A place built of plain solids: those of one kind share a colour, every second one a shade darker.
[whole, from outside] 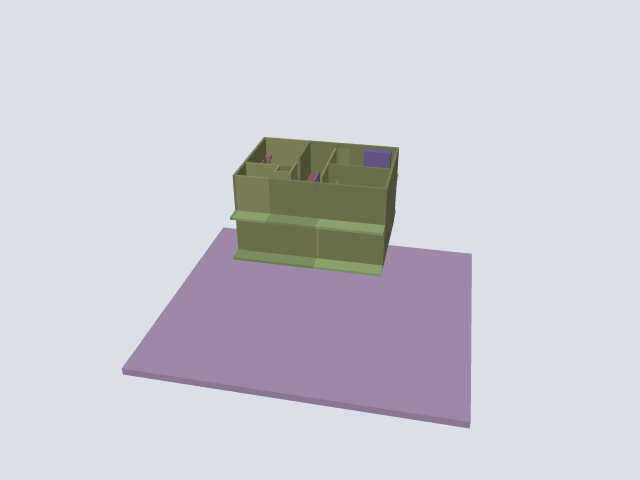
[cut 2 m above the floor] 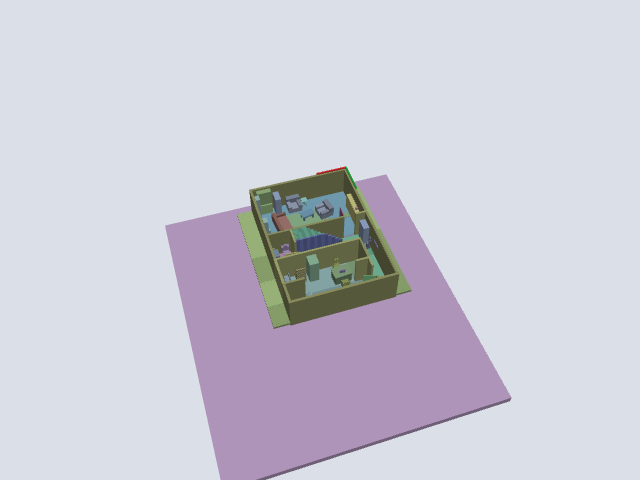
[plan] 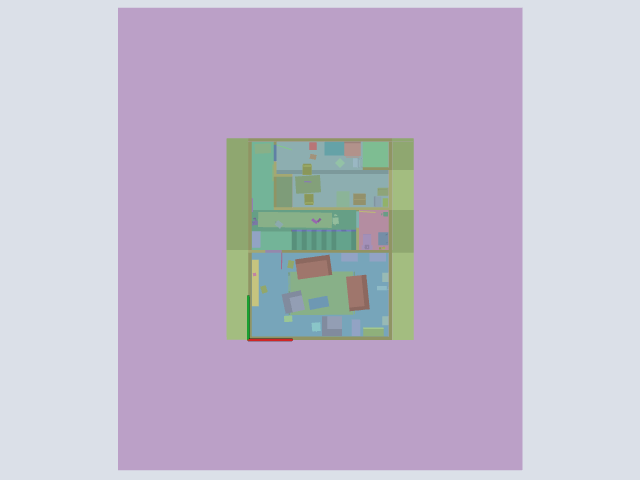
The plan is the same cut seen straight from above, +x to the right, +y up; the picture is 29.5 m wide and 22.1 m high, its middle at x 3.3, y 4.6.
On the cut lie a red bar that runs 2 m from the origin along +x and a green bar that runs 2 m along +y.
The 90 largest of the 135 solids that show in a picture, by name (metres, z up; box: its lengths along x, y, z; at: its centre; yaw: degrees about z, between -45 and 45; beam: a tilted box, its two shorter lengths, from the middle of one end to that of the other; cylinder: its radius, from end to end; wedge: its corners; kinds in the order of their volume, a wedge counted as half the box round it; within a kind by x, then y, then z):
{
 "under_1": {"box": [18.62, 21.29, 0.5], "at": [3.31, 4.64, -6.14]},
 "wall_1": {"box": [0.16, 3.85, 5.45], "at": [0.08, 2.08, 2.42]},
 "wall_2": {"box": [0.16, 2.78, 2.33], "at": [0.08, 5.53, 3.98]},
 "wall_3": {"box": [0.16, 4.99, 2.87], "at": [0.08, 6.63, 1.14]},
 "wall_4": {"box": [0.16, 2.08, 2.33], "at": [0.08, 8.09, 3.98]},
 "wall_5": {"box": [0.22, 0.13, 2.33], "at": [0.11, 4.08, 3.98]},
 "wall_6": {"box": [0.31, 0.13, 2.33], "at": [0.15, 6.99, 3.98]},
 "wall_7": {"box": [0.78, 0.13, 2.87], "at": [0.39, 4.08, 1.14]},
 "wall_8": {"box": [0.13, 0.81, 2.33], "at": [1.19, 6.51, 3.98]},
 "wall_9": {"box": [0.13, 1.4, 2.87], "at": [1.24, 6.81, 1.14]},
 "wall_10": {"box": [0.13, 0.58, 2.87], "at": [1.24, 7.93, 1.14]},
 "wall_11": {"box": [0.87, 0.13, 2.87], "at": [1.6, 7.58, 1.14]},
 "wall_12": {"box": [1.65, 0.13, 2.33], "at": [1.95, 6.04, 3.98]},
 "wall_13": {"box": [0.13, 0.81, 2.33], "at": [2.1, 6.51, 3.98]},
 "wall_14": {"box": [0.13, 2.08, 2.33], "at": [2.1, 8.09, 3.98]},
 "wall_15": {"box": [0.13, 3.85, 2.33], "at": [2.96, 2.08, 3.98]},
 "wall_16": {"box": [6.62, 0.16, 5.45], "at": [3.31, 0.08, 2.42]},
 "wall_17": {"box": [4.66, 0.13, 2.33], "at": [3.31, 4.08, 3.98]},
 "wall_18": {"box": [6.62, 0.16, 5.45], "at": [3.31, 9.21, 2.42]},
 "wall_19": {"box": [5.45, 0.13, 2.87], "at": [3.9, 6.04, 1.14]},
 "wall_20": {"box": [5.08, 0.13, 2.87], "at": [4.08, 4.08, 1.14]},
 "wall_21": {"box": [0.13, 1.02, 2.87], "at": [5.03, 4.65, 1.14]},
 "wall_22": {"box": [3.09, 0.13, 2.33], "at": [5.08, 6.04, 3.98]},
 "wall_23": {"box": [1.35, 0.13, 2.87], "at": [5.95, 7.88, 1.14]},
 "wall_24": {"box": [0.16, 3.85, 5.45], "at": [6.54, 2.08, 2.42]},
 "wall_25": {"box": [0.16, 1.84, 5.45], "at": [6.54, 5.06, 2.42]},
 "wall_26": {"box": [0.16, 1.71, 2.87], "at": [6.54, 6.96, 1.14]},
 "wall_27": {"box": [0.16, 3.02, 2.33], "at": [6.54, 7.62, 3.98]},
 "wall_28": {"box": [0.16, 1.18, 2.87], "at": [6.54, 8.54, 1.14]},
 "stair_1": {"box": [2.97, 0.85, 0.5], "at": [3.48, 4.56, -0.05]},
 "stair_2": {"box": [2.74, 0.85, 0.7], "at": [3.6, 4.56, 0.05]},
 "stair_3": {"box": [2.51, 0.85, 0.9], "at": [3.71, 4.56, 0.15]},
 "stair_4": {"box": [2.28, 0.85, 1.11], "at": [3.82, 4.56, 0.25]},
 "stair_5": {"box": [2.05, 0.85, 1.31], "at": [3.94, 4.56, 0.35]},
 "stair_6": {"box": [1.82, 0.85, 1.51], "at": [4.05, 4.56, 0.45]},
 "stair_7": {"box": [1.6, 0.85, 1.71], "at": [4.17, 4.56, 0.55]},
 "stair_8": {"box": [1.37, 0.85, 1.91], "at": [4.28, 4.56, 0.66]},
 "stair_9": {"box": [1.14, 0.85, 2.11], "at": [4.4, 4.56, 0.76]},
 "stair_10": {"box": [0.91, 0.85, 2.31], "at": [4.51, 4.56, 0.86]},
 "stair_11": {"box": [0.68, 0.85, 2.52], "at": [4.62, 4.56, 0.96]},
 "stair_12": {"box": [0.46, 0.85, 2.72], "at": [4.74, 4.56, 1.06]},
 "stair_13": {"box": [0.23, 0.85, 2.92], "at": [4.85, 4.56, 1.16]},
 "floor_living_1": {"box": [6.3, 3.85, 0.5], "at": [3.31, 2.08, -0.25]},
 "floor_kitchen_1": {"box": [3.97, 1.31, 0.5], "at": [3.29, 8.47, -0.25]},
 "floor_kitchen_2": {"box": [5.16, 0.18, 0.5], "at": [3.88, 7.73, -0.25]},
 "floor_kitchen_3": {"box": [4.42, 1.53, 0.5], "at": [4.25, 6.88, -0.25]},
 "floor_hall_1": {"box": [1.01, 3.15, 0.5], "at": [0.67, 7.55, -0.25]},
 "floor_hall_2": {"box": [1.84, 0.85, 0.5], "at": [1.08, 4.57, -0.25]},
 "floor_hall_3": {"box": [4.81, 0.99, 0.5], "at": [2.56, 5.49, -0.25]},
 "upper_floor_next_1": {"box": [1.0, 3.85, 0.16], "at": [-0.5, 2.08, -0.08]},
 "upper_floor_next_2": {"box": [1.0, 3.85, 0.16], "at": [-0.5, 2.08, 2.74]},
 "upper_floor_next_3": {"box": [1.0, 2.78, 0.16], "at": [-0.5, 5.53, 2.74]},
 "upper_floor_next_4": {"box": [1.0, 4.99, 0.16], "at": [-0.5, 6.63, -0.08]},
 "upper_floor_next_5": {"box": [1.0, 2.08, 0.16], "at": [-0.5, 8.09, 2.74]},
 "upper_floor_next_6": {"box": [1.0, 3.85, 0.16], "at": [7.12, 2.08, -0.08]},
 "upper_floor_next_7": {"box": [1.0, 1.84, 0.16], "at": [7.12, 5.06, -0.08]},
 "upper_floor_next_8": {"box": [1.0, 1.71, 0.16], "at": [7.12, 6.96, -0.08]},
 "upper_floor_next_9": {"box": [1.0, 1.18, 0.16], "at": [7.12, 8.54, -0.08]},
 "fixture_wardrobe_bedroom_1": {"box": [0.61, 1.77, 2.2], "at": [6.16, 1.34, 3.87]},
 "flat_shelf_1": {"box": [0.39, 0.76, 1.46], "at": [0.36, 4.63, 0.73]},
 "flat_shelf_2": {"box": [0.76, 0.39, 1.46], "at": [4.66, 3.81, 0.73]},
 "flat_shelf_3": {"box": [0.39, 0.76, 1.46], "at": [4.96, 0.56, 0.73]},
 "flat_shelf_4": {"box": [0.76, 0.39, 1.46], "at": [5.96, 3.81, 0.73]},
 "sofa_1": {"box": [1.6, 0.23, 0.39], "at": [2.96, 3.7, 0.65], "yaw": 8.0},
 "sofa_2": {"box": [1.6, 0.93, 0.34], "at": [3.01, 3.35, 0.28], "yaw": 8.0},
 "sofa_3": {"box": [0.93, 1.6, 0.34], "at": [5.04, 2.16, 0.28], "yaw": 5.8},
 "sofa_4": {"box": [0.23, 1.6, 0.39], "at": [5.4, 2.2, 0.65], "yaw": 5.8},
 "floor_wc_1": {"box": [1.37, 1.84, 0.5], "at": [5.78, 5.06, -0.25]},
 "upper_floor_landing_1": {"box": [6.3, 0.99, 0.16], "at": [3.31, 5.49, 2.74]},
 "armchair_club_1": {"box": [0.33, 0.92, 0.38], "at": [1.79, 1.68, 0.61], "yaw": 12.2},
 "armchair_club_2": {"box": [0.9, 0.92, 0.35], "at": [2.07, 1.74, 0.24], "yaw": 12.2},
 "armchair_club_3": {"box": [0.92, 0.33, 0.38], "at": [3.85, 0.34, 0.61]},
 "armchair_club_4": {"box": [0.92, 0.9, 0.35], "at": [3.85, 0.64, 0.24]},
 "bookcase_1": {"box": [0.31, 2.14, 1.15], "at": [0.33, 2.62, 0.57]},
 "fridge_flat_1": {"box": [0.6, 0.73, 1.66], "at": [4.36, 6.49, 0.83]},
 "floor_larder_1": {"box": [1.19, 1.18, 0.5], "at": [5.87, 8.54, -0.25]},
 "rug_1": {"box": [3.4, 0.7, 0.08], "at": [2.15, 5.53, -0.03], "yaw": -0.7},
 "rug_2": {"box": [2.9, 2.0, 0.08], "at": [3.38, 2.15, -0.03], "yaw": 0.3},
 "china_cabinet_1": {"box": [0.95, 0.33, 1.07], "at": [5.76, 0.34, 1.36]},
 "china_cabinet_2": {"box": [0.95, 0.4, 0.83], "at": [5.76, 0.37, 0.41]},
 "kitchen_table_1": {"box": [1.06, 0.71, 0.72], "at": [2.75, 7.16, 0.36], "yaw": 3.7},
 "floor_coats_1": {"box": [0.74, 1.4, 0.5], "at": [1.67, 6.81, -0.25]},
 "billy_1": {"box": [0.28, 0.42, 2.02], "at": [6.31, 0.88, 1.01]},
 "billy_2": {"box": [0.28, 0.42, 2.02], "at": [6.31, 2.88, 1.01]},
 "range_cooker_1": {"box": [0.76, 0.65, 0.94], "at": [4.8, 8.79, 0.47]},
 "stair_guard_1": {"box": [3.64, 0.08, 0.95], "at": [3.15, 5.03, 3.29]},
 "bar_stool_1": {"box": [0.35, 0.35, 0.74], "at": [2.98, 8.92, 0.37]},
 "leaf_bedroom_door_1": {"box": [0.05, 0.76, 2.02], "at": [6.38, 3.63, 3.83], "yaw": -3.0},
 "leaf_kitchen_door_1": {"box": [0.76, 0.05, 2.02], "at": [1.66, 8.86, 1.01], "yaw": -18.0},
 "stair_pan_1": {"box": [0.23, 0.08, 3.82], "at": [4.85, 5.03, 1.61]}
}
